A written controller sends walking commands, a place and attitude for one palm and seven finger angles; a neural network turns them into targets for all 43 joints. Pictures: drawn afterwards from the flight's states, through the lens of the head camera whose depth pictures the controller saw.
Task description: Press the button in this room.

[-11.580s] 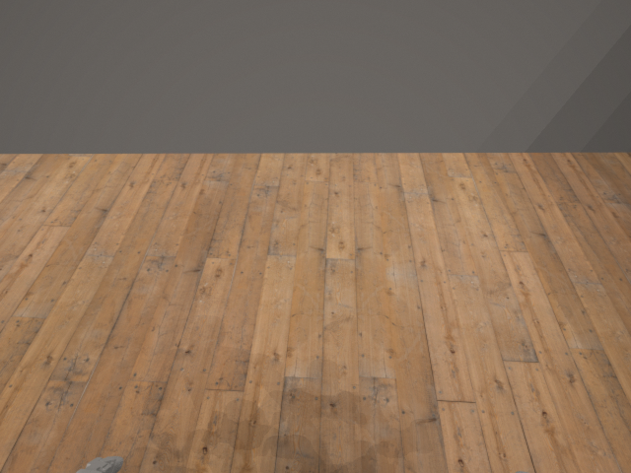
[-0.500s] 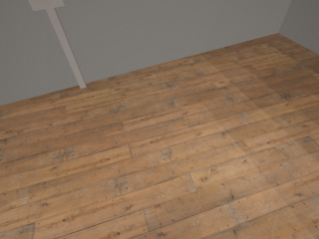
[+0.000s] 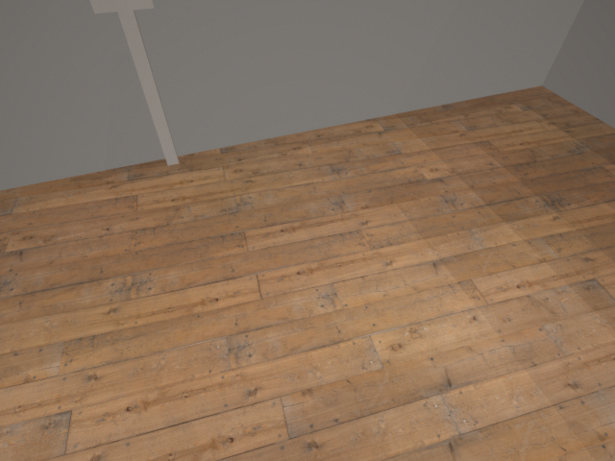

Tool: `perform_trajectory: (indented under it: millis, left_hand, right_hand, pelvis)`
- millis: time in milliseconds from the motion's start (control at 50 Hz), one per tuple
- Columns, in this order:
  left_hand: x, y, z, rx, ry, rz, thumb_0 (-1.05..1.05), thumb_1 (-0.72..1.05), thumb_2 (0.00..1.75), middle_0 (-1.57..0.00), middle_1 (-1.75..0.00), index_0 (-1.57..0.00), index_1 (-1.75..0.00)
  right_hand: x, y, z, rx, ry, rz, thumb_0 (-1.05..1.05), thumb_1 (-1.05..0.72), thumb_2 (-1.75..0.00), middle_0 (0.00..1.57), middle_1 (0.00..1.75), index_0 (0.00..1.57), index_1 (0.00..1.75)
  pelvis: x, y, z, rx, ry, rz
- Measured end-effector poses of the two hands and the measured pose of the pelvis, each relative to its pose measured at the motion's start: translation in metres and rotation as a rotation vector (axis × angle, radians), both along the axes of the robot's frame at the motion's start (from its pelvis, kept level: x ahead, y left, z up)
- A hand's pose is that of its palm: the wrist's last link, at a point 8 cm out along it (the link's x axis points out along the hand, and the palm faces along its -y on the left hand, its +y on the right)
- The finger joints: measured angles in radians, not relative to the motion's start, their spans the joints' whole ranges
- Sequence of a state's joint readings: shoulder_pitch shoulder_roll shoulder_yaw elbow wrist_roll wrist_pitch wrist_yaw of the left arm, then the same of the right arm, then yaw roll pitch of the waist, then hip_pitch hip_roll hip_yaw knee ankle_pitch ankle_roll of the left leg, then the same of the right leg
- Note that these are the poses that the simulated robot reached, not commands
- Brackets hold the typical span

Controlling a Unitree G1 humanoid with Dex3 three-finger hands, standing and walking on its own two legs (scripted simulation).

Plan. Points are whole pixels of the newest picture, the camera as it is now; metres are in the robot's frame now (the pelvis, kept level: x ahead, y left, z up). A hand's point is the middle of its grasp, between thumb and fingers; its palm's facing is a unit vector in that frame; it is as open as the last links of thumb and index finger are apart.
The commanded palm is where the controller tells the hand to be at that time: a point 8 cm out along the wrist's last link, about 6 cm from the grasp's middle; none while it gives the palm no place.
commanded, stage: turn or walk to find it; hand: left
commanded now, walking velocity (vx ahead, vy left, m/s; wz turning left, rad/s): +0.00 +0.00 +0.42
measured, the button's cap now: out of the picture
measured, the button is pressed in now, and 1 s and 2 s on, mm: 0 0 0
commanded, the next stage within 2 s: stand and wait in 0.24 s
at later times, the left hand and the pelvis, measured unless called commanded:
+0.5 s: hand out of the picture +0.03 +0.17 -0.15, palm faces +0.20 -0.94 -0.27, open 7.4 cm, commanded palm none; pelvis -0.03 -0.04 +0.00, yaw +11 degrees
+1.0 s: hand out of the picture -0.15 +0.17 -0.18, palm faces +0.45 -0.85 -0.26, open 7.4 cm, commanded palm none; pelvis -0.06 -0.02 -0.01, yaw +24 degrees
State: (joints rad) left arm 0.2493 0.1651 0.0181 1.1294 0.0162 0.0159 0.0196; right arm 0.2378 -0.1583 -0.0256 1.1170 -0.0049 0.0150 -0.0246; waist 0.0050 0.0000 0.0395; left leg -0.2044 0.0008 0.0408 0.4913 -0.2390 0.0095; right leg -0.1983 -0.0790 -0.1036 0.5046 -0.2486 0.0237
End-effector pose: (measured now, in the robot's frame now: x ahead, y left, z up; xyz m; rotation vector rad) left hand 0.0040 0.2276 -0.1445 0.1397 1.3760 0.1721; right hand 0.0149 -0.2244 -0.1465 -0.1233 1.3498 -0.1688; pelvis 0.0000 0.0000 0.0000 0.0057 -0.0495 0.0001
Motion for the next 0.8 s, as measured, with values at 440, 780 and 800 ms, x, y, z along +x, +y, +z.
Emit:
perform_trajectory:
  millis: [440,780,800]
  left_hand:
    - [0.016,-0.004,0.018,0.087,-0.197,0.093,0.00,0.91,0.89,-0.20,-0.30,-0.20,-0.30]
    - [-0.087,-0.038,0.024,0.090,-0.073,0.301,0.00,0.92,0.89,-0.21,-0.30,-0.20,-0.30]
    - [-0.097,-0.038,0.022,0.086,-0.056,0.317,0.00,0.92,0.89,-0.21,-0.30,-0.20,-0.30]
  right_hand:
    - [0.004,-0.039,-0.008,-0.003,0.001,0.140,0.00,-0.91,-0.89,0.20,0.30,0.20,0.30]
    - [0.086,-0.050,0.003,-0.021,-0.037,0.366,0.00,-0.91,-0.89,0.19,0.30,0.20,0.30]
    - [0.092,-0.044,0.003,-0.022,-0.045,0.386,0.00,-0.91,-0.89,0.19,0.30,0.20,0.30]
  pelvis:
    - [-0.030,-0.032,-0.006,0.004,0.067,0.165]
    - [-0.037,-0.049,0.004,0.037,0.055,0.335]
    - [-0.039,-0.047,0.003,0.034,0.056,0.343]
